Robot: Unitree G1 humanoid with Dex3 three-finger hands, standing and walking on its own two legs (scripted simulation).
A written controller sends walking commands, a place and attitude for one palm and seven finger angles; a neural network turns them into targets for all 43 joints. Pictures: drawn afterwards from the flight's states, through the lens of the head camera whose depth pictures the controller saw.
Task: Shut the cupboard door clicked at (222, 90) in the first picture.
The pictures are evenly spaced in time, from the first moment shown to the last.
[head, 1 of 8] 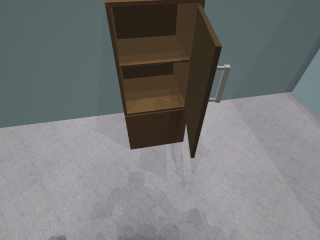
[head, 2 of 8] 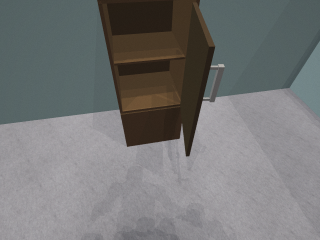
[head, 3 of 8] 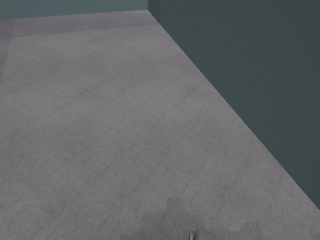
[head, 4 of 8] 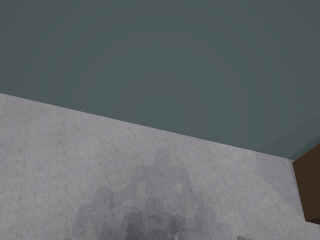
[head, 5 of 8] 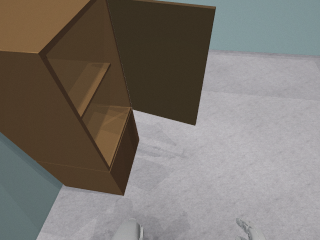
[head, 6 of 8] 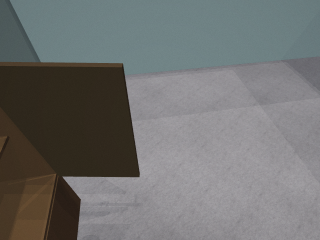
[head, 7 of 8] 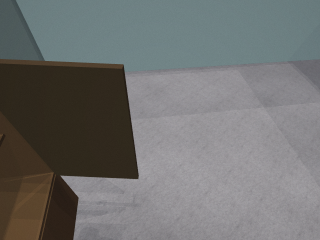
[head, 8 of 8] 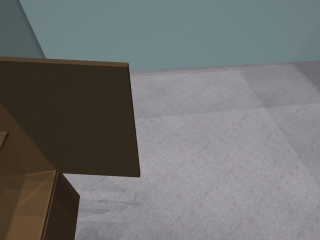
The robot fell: no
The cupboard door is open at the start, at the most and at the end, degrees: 79 79 79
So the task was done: no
